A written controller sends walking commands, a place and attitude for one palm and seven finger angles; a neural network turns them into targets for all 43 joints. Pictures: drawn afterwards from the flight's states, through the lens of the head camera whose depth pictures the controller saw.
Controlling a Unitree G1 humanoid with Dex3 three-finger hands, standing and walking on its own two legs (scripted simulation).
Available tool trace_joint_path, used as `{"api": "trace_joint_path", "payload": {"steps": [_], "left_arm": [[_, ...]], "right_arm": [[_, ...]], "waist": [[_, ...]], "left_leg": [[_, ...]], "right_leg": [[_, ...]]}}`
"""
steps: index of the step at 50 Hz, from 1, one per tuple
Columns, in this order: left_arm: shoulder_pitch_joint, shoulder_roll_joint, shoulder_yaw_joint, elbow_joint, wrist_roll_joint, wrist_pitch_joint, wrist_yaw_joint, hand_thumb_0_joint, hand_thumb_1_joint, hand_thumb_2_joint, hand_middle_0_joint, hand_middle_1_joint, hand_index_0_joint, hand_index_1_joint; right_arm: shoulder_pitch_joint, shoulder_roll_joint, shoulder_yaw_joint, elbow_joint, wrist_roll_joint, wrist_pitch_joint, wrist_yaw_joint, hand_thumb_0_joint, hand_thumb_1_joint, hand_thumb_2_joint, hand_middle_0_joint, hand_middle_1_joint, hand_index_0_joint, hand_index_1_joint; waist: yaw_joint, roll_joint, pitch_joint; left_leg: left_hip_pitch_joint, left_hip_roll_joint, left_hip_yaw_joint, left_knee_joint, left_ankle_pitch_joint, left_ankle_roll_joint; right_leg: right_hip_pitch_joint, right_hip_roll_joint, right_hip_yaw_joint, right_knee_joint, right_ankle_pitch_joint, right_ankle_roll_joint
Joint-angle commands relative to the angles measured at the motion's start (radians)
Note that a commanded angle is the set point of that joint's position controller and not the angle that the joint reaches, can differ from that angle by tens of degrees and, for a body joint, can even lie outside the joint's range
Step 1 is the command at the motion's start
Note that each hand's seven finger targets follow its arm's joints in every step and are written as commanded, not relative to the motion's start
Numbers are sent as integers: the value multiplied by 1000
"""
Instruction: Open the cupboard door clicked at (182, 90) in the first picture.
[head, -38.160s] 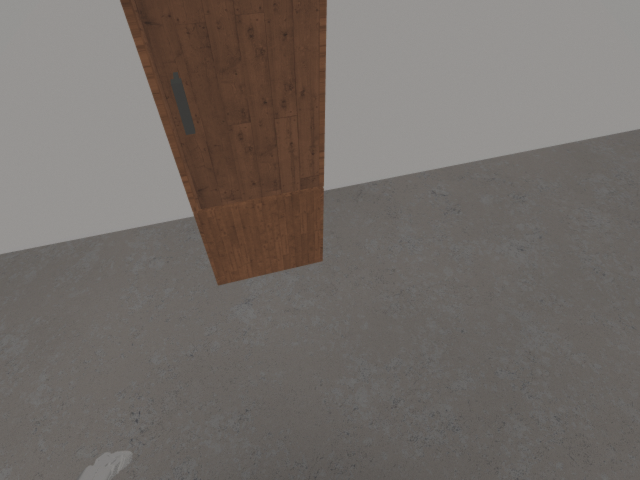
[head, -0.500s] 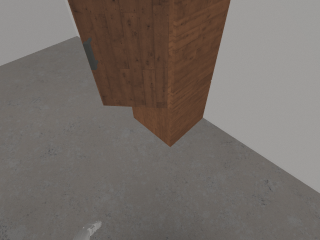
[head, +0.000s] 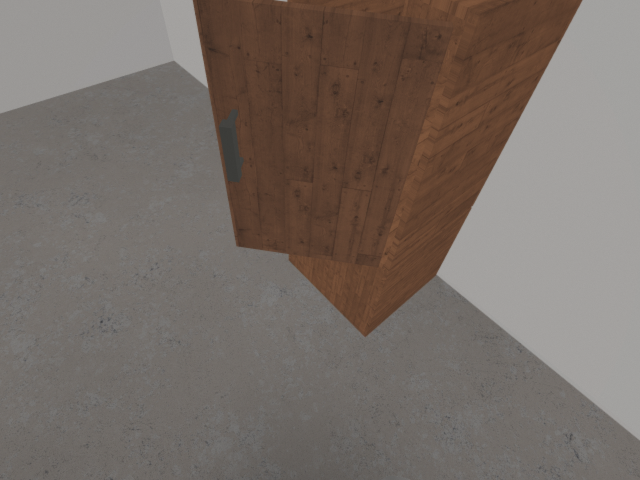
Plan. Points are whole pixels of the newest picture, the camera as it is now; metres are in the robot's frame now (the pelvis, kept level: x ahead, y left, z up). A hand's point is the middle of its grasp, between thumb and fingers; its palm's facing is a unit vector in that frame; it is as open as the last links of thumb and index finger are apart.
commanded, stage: come to a stop and stand still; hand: left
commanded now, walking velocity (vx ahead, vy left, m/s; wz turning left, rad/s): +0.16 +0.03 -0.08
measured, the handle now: (234, 146) +0.65 +0.23 +0.01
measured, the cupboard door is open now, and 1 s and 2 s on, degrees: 40 40 40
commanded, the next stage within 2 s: look again from close up in 1.36 s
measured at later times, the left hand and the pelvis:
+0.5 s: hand (197, 442) +0.19 +0.20 -0.19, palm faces +0.02 -0.99 -0.16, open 7.4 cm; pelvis +0.08 +0.03 -0.01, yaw +1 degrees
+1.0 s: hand out of the picture +0.06 +0.19 -0.17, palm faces +0.00 -0.98 -0.21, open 7.4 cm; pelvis +0.04 +0.01 +0.00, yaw +0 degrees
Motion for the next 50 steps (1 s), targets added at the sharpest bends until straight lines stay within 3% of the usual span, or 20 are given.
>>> {"api": "trace_joint_path", "payload": {"steps": [1, 6, 9, 10, 11, 13, 16, 19, 22, 23, 24, 25, 27, 29, 33, 37, 41, 44, 46, 50], "left_arm": [[-14, 11, -3, -85, -3, -17, 1, 0, 900, 900, -200, -300, -200, -300], [-90, 0, -17, -112, -3, -10, 6, 0, 900, 900, -200, -300, -200, -300], [-59, 20, -20, -101, -5, -3, 19, 0, 900, 900, -200, -300, -200, -300], [-21, 46, -15, -95, -4, -4, 22, 0, 900, 900, -200, -300, -200, -300], [7, 91, -8, -85, -1, -8, 26, 0, 900, 900, -200, -300, -200, -300], [-13, 179, -5, -86, -7, -10, 32, 0, 900, 900, -200, -300, -200, -300], [-81, 154, -4, -109, -9, 0, 53, 0, 900, 900, -200, -300, -200, -300], [-107, 162, 14, -121, -6, 6, 64, 0, 900, 900, -200, -300, -200, -300], [-163, 151, 17, -133, -13, 16, 59, 0, 900, 900, -200, -300, -200, -300], [-166, 121, 11, -150, -22, 24, 50, 0, 900, 900, -200, -300, -200, -300], [-175, 73, 3, -174, -27, 37, 43, 0, 900, 900, -200, -300, -200, -300], [-200, 80, 6, -180, -22, 51, 46, 0, 900, 900, -200, -300, -200, -300], [-179, 77, 13, -163, -8, 71, 45, 0, 900, 900, -200, -300, -200, -300], [-151, 57, 13, -146, -9, 60, 40, 0, 900, 900, -200, -300, -200, -300], [-150, 45, -5, -134, -15, 43, 30, 0, 900, 900, -200, -300, -200, -300], [-153, 52, -11, -127, -13, 43, 25, 0, 900, 900, -200, -300, -200, -300], [-40, 59, -7, -83, -11, 40, 26, 0, 900, 900, -200, -300, -200, -300], [-58, 134, -9, -72, -8, 18, 34, 0, 900, 900, -200, -300, -200, -300], [-87, 128, -24, -69, -11, 15, 30, 0, 900, 900, -200, -300, -200, -300], [-54, 94, -36, -39, -17, -1, 37, 0, 900, 900, -200, -300, -200, -300]], "right_arm": [[168, -123, -8, 37, -6, -8, -12, 0, -900, -900, 200, 300, 200, 300], [177, -126, -2, 63, -9, 3, -15, 0, -900, -900, 200, 300, 200, 300], [142, -122, 5, 71, -4, 19, -28, 0, -900, -900, 200, 300, 200, 300], [126, -125, 5, 72, 3, 26, -31, 0, -900, -900, 200, 300, 200, 300], [129, -117, 1, 68, 11, 33, -32, 0, -900, -900, 200, 300, 200, 300], [209, -94, -6, 76, 32, 62, -25, 0, -900, -900, 200, 300, 200, 300], [205, -61, -7, 95, 27, 97, -23, 0, -900, -900, 200, 300, 200, 300], [177, -68, -15, 84, 25, 105, -21, 0, -900, -900, 200, 300, 200, 300], [224, -57, -17, 103, 20, 102, -18, 0, -900, -900, 200, 300, 200, 300], [228, -98, -22, 98, 8, 99, -20, 0, -900, -900, 200, 300, 200, 300], [185, -153, -31, 63, -3, 96, -23, 0, -900, -900, 200, 300, 200, 300], [134, -175, -37, 38, -12, 98, -25, 0, -900, -900, 200, 300, 200, 300], [99, -137, -21, 16, -10, 84, -40, 0, -900, -900, 200, 300, 200, 300], [82, -141, -17, 11, -15, 74, -45, 0, -900, -900, 200, 300, 200, 300], [133, -160, -27, 38, -7, 66, -42, 0, -900, -900, 200, 300, 200, 300], [168, -189, -42, 60, -5, 71, -38, 0, -900, -900, 200, 300, 200, 300], [96, -195, -40, 54, 5, 76, -31, 0, -900, -900, 200, 300, 200, 300], [71, -102, -16, 47, 14, 85, -13, 0, -900, -900, 200, 300, 200, 300], [92, -87, -8, 67, 6, 79, 0, 0, -900, -900, 200, 300, 200, 300], [106, -113, -9, 108, 6, 75, -4, 0, -900, -900, 200, 300, 200, 300]], "waist": [[-31, 131, -56], [-39, 115, -31], [-12, 104, -49], [10, 73, -67], [14, 12, -92], [-33, -76, -107], [-39, -168, -138], [-32, -132, -173], [-75, -31, -191], [-72, 106, -171], [-61, 294, -116], [-67, 306, -57], [-42, 152, 5], [-33, 107, 14], [-76, 213, -112], [-102, 200, -116], [-45, 155, -77], [-67, -70, 3], [-86, 32, 8], [-64, -44, 5]], "left_leg": [[157, 280, -175, -236, 526, 116], [145, 262, -132, -190, 656, 107], [115, 245, -121, -88, 758, 49], [95, 218, -112, -27, 674, 14], [35, 150, -93, 46, 523, -34], [-57, 36, -84, 141, -15, -94], [-41, 27, -88, 254, -291, -92], [-109, 23, -109, 264, -310, -99], [55, 47, -95, -33, 7, -100], [121, 136, -178, -105, 224, -65], [61, 307, -370, -165, 461, 32], [-15, 381, -392, -196, 513, 125], [-81, 344, -335, -179, 493, 143], [27, 316, -303, -136, 582, 136], [253, 282, -253, -102, 683, 107], [289, 307, -285, -92, 692, 112], [108, 246, -240, -88, 374, 48], [26, 75, -108, -42, -24, -66], [150, 61, -120, -79, 83, -58], [117, 102, -141, -96, 105, -54]], "right_leg": [[-103, -14, 28, -64, 75, 3], [23, 28, -5, -347, 132, -5], [203, 53, 1, -527, 244, -8], [282, 41, 23, -619, 373, -8], [371, -6, 107, -637, 741, -36], [400, -239, 234, -608, 1171, -196], [353, -240, 229, -675, 1091, -231], [453, -232, 220, -644, 1199, -232], [351, -165, 165, -571, 914, -150], [227, -81, 96, -521, 636, -76], [121, 46, 7, -434, 161, 3], [88, 99, 54, -238, -143, 8], [44, 94, 146, -75, -128, -5], [-7, 86, 129, -90, -84, 12], [34, 78, 74, -302, -73, 30], [90, 77, 43, -432, -80, 20], [292, 75, 26, -702, 135, 4], [228, -109, 216, -872, 167, -76], [105, -70, 169, -829, 113, -61], [195, -18, 132, -835, 170, -25]]}}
